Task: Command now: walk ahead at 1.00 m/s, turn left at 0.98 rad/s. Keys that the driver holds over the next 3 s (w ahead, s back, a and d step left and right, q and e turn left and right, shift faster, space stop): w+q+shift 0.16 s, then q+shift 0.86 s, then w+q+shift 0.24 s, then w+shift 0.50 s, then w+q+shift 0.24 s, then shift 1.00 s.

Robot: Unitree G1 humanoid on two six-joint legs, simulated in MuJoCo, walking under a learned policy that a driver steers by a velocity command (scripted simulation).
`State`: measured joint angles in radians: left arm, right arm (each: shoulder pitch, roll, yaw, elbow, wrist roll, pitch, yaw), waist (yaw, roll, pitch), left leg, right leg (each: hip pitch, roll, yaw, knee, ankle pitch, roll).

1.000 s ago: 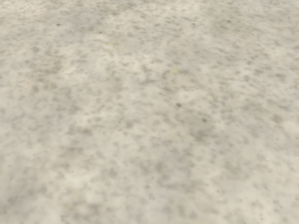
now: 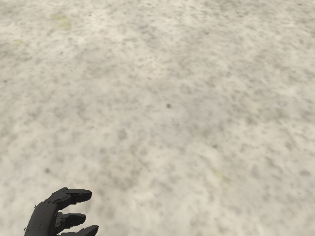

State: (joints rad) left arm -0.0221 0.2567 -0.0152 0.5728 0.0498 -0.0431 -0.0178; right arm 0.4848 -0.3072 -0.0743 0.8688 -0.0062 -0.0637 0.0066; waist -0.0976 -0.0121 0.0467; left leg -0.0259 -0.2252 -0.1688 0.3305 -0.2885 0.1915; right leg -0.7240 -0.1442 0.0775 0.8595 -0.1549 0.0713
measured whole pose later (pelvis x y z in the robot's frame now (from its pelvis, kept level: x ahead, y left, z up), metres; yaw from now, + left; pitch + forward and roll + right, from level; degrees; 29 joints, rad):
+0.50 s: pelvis +0.41 -0.02 -0.02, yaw +28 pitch +0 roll -4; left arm 0.27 0.35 0.10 0.77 -0.06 -0.06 0.04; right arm 0.01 -0.37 -0.08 0.61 0.03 0.00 0.05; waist 0.08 0.00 0.14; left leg -0.58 0.00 0.06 0.63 -0.03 0.09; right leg 0.00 -0.04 -0.28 0.54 -0.44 0.03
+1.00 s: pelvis +0.60 +0.01 -0.01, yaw +59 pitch +1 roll -1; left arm 0.05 0.30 0.08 0.65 0.02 -0.02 0.01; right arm 0.13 -0.34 -0.11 0.55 0.03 0.07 -0.03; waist -0.02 0.00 0.05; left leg -0.42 -0.23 -0.35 0.78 -0.42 0.02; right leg -0.37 0.07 0.11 0.53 -0.17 0.02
